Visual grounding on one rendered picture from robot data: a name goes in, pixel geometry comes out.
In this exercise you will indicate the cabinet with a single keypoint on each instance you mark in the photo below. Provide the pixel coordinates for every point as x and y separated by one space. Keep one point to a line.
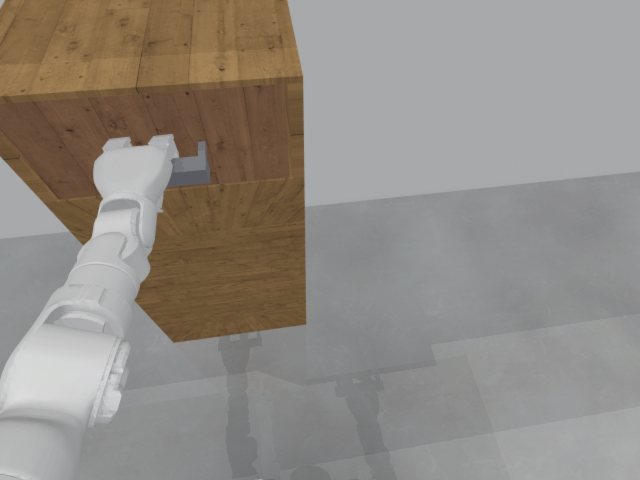
227 258

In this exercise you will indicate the drawer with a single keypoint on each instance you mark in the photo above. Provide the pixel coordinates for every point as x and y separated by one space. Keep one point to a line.
244 128

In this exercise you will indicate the left robot upper arm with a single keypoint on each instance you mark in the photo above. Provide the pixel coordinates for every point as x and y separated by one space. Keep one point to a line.
66 381

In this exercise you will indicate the handle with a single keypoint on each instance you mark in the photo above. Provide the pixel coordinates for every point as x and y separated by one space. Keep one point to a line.
191 170

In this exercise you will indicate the left robot forearm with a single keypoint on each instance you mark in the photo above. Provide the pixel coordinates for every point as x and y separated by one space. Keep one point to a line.
103 284

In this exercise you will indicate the left robot hand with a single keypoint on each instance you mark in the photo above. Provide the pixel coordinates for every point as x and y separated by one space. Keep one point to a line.
143 170

